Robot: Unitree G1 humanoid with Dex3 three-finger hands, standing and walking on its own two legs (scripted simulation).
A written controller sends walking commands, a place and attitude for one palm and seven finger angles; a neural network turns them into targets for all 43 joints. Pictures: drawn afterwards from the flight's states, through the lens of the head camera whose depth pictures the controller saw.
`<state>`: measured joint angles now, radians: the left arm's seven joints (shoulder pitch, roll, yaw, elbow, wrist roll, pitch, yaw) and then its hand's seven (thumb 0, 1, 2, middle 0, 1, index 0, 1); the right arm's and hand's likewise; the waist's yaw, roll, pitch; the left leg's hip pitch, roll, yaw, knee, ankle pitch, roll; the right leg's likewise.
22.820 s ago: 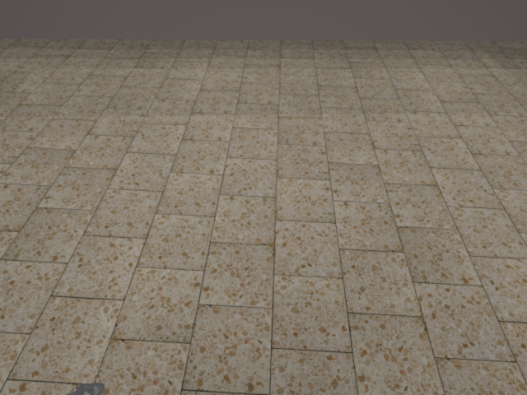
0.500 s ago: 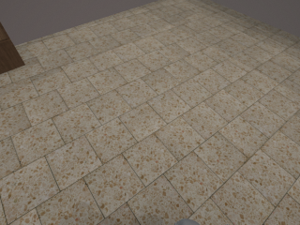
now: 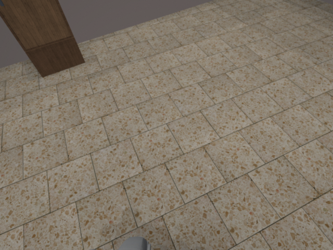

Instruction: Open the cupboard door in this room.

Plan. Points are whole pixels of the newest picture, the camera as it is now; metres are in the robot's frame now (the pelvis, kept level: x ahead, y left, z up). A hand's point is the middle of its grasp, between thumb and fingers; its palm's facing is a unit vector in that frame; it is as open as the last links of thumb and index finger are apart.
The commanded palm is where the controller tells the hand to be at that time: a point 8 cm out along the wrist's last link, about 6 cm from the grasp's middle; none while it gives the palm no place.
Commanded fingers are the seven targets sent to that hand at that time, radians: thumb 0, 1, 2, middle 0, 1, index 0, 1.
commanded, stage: turn or walk to find it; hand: left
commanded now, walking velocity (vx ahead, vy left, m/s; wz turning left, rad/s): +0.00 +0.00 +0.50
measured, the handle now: out of the picture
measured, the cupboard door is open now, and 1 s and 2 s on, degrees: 0 0 0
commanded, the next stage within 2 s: none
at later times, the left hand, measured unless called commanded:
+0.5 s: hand out of the picture +0.07 +0.26 -0.16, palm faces +0.23 -0.95 -0.23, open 7.4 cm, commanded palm none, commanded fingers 0.00 0.90 0.90 -0.20 -0.30 -0.20 -0.30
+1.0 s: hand out of the picture +0.04 +0.15 -0.16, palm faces +0.55 -0.81 -0.19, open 7.3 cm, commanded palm none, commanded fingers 0.00 0.90 0.90 -0.20 -0.30 -0.20 -0.30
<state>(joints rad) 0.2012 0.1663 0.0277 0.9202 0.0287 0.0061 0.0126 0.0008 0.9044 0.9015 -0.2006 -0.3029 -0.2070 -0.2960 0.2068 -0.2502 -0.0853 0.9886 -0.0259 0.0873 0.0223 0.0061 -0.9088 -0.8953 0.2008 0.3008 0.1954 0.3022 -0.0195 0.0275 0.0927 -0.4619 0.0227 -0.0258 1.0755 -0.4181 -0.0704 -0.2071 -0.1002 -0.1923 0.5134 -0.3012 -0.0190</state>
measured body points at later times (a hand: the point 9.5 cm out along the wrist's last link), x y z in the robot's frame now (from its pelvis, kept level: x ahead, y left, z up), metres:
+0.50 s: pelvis +0.04 +0.04 +0.00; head +0.06 +0.05 +0.45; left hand +0.06 +0.31 -0.14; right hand +0.14 -0.19 -0.14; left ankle -0.02 +0.15 -0.74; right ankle +0.08 -0.10 -0.69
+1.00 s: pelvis +0.19 +0.05 +0.00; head +0.22 +0.06 +0.45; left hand +0.01 +0.20 -0.14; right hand +0.39 -0.12 -0.15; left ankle +0.21 +0.23 -0.68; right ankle +0.15 -0.08 -0.74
